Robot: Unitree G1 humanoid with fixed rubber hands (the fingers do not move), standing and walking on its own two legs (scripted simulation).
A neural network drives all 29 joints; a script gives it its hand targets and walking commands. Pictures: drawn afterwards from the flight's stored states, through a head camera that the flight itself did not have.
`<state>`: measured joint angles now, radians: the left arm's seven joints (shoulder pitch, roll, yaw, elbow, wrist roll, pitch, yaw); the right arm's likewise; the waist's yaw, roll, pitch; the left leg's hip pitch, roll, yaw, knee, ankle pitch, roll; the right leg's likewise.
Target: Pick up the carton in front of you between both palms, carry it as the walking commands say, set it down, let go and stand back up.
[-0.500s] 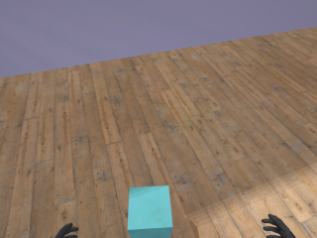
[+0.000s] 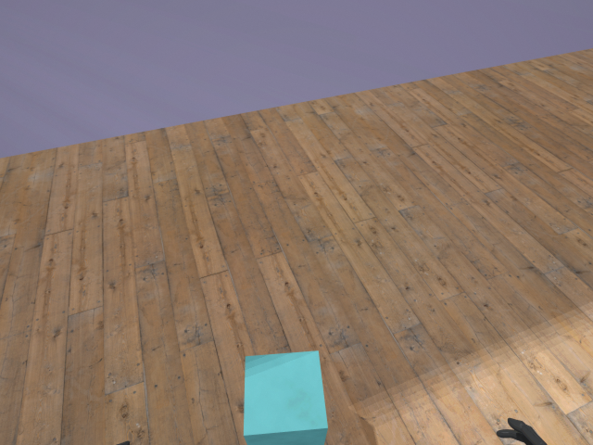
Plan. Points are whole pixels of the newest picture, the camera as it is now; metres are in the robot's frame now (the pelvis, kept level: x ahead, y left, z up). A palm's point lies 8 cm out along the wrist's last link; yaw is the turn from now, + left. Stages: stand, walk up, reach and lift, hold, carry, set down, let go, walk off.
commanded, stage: stand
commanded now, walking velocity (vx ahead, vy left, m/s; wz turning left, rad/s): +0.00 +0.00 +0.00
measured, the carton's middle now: (285, 404) +0.39 +0.06 -0.65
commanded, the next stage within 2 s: none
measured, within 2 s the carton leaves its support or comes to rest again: neither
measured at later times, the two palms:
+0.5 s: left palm out of the picture +0.07 +0.30 -0.11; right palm out of the picture +0.08 -0.31 -0.09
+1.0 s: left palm out of the picture +0.06 +0.31 -0.11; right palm out of the picture +0.08 -0.31 -0.09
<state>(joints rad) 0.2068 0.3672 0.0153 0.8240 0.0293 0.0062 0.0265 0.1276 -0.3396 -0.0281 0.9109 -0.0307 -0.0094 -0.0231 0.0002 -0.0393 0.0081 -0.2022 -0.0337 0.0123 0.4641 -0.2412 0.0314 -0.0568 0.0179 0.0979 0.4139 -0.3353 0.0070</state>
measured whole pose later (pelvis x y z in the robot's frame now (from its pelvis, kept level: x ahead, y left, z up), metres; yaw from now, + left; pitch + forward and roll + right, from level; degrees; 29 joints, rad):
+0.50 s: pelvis -0.02 +0.00 +0.00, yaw +0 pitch -2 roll +0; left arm 0.19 0.38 0.01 0.94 0.02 0.00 0.02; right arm 0.11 -0.37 -0.02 1.02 -0.02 -0.01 -0.01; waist 0.00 -0.03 0.02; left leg -0.18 -0.03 0.01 0.39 -0.18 0.03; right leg -0.04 0.02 0.10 0.36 -0.28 0.01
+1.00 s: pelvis -0.02 +0.00 +0.01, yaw +0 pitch -2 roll +0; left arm 0.17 0.39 0.00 0.99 0.02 -0.01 0.02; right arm 0.09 -0.38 -0.02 1.06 -0.01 -0.02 -0.01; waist 0.00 -0.03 0.03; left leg -0.17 -0.03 0.01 0.37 -0.16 0.03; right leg -0.03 0.01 0.09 0.33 -0.26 0.01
